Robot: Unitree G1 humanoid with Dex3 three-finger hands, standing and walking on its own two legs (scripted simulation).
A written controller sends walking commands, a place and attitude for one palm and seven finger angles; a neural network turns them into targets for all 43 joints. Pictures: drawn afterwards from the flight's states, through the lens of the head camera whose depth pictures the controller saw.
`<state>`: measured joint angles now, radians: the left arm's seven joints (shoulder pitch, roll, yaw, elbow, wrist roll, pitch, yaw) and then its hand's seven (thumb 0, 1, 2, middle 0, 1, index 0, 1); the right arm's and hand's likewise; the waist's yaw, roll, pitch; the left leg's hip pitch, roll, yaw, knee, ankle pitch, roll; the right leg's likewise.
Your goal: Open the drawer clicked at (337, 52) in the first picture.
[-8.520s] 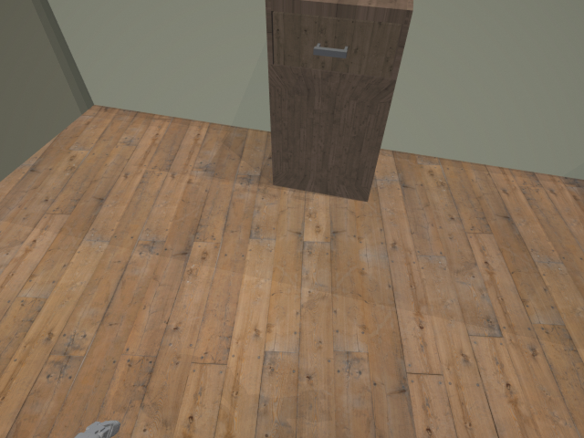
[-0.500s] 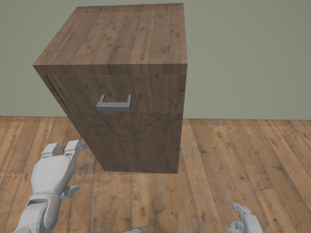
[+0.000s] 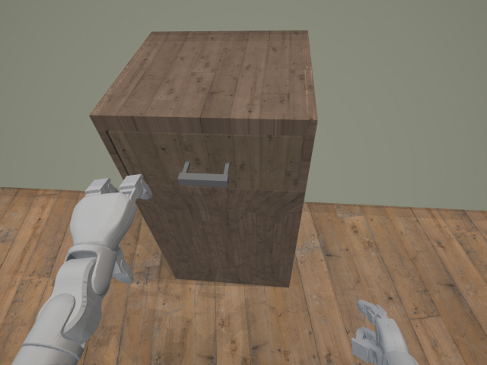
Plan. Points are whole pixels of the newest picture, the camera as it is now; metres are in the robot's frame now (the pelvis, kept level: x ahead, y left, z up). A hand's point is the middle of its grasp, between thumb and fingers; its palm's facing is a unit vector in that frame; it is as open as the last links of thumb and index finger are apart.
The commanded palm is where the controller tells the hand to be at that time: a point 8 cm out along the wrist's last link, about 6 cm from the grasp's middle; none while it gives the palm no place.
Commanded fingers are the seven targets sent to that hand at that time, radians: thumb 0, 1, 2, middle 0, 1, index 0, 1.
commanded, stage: raise the hand with hooked fingers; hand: left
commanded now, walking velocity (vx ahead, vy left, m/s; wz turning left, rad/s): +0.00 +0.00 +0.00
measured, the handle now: (205, 173) +0.52 +0.17 -0.03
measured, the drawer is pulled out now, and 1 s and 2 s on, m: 0.00 0.00 0.00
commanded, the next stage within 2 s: move the hooked fingers above the handle in 0.52 s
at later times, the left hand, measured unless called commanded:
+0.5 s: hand (131, 226) +0.29 +0.22 +0.08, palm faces +0.05 -0.10 -0.99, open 13.8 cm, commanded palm +0.27 +0.23 +0.14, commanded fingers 0.00 -0.50 0.30 -0.30 -1.20 -0.30 -1.20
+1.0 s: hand (151, 210) +0.34 +0.21 +0.07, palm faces +0.03 -0.09 -1.00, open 13.8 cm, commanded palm +0.32 +0.21 +0.13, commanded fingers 0.00 -0.50 0.30 -0.30 -1.20 -0.30 -1.20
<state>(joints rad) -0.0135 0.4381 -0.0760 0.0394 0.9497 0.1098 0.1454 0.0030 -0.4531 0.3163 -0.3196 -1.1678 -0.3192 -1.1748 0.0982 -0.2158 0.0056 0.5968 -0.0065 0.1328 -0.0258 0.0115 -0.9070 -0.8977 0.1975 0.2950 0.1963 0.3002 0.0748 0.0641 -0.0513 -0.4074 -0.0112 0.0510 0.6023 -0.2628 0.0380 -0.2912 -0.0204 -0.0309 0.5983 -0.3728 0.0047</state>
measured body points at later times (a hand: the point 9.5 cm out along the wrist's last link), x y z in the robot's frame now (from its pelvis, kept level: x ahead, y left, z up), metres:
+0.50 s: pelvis -0.01 -0.01 +0.01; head +0.01 -0.04 +0.45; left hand +0.29 +0.23 +0.14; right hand +0.16 -0.25 -0.12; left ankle +0.03 +0.09 -0.73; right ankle -0.04 -0.12 -0.73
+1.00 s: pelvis +0.00 -0.02 +0.00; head +0.03 -0.05 +0.45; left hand +0.33 +0.21 +0.13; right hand +0.18 -0.26 -0.12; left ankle +0.03 +0.09 -0.73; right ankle -0.04 -0.12 -0.73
